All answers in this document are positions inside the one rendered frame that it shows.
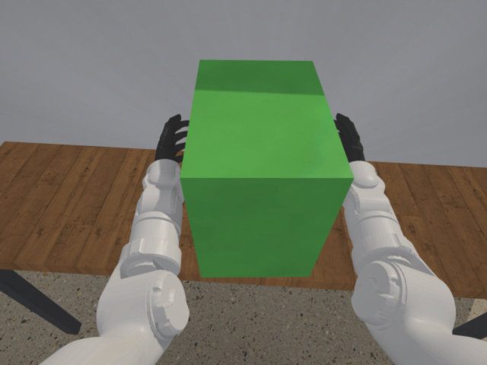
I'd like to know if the table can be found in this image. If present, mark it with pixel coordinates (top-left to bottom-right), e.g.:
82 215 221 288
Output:
0 141 487 340

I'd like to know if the robot left hand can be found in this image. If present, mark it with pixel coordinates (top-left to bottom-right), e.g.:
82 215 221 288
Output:
154 114 189 163

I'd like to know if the right robot upper arm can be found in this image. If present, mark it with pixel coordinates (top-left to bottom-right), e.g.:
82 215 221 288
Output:
351 260 487 365

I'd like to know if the robot right forearm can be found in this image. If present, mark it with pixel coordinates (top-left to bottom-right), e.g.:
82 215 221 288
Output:
342 160 438 278

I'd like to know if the carton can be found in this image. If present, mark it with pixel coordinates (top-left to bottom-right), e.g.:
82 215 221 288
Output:
180 60 354 278

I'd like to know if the left robot upper arm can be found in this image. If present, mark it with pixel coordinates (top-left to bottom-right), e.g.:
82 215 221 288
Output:
39 270 189 365

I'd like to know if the robot left forearm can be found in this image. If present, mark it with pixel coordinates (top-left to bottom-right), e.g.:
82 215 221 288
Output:
96 159 184 332

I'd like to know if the robot right hand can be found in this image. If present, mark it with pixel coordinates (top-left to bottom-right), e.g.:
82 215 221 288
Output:
334 113 365 163

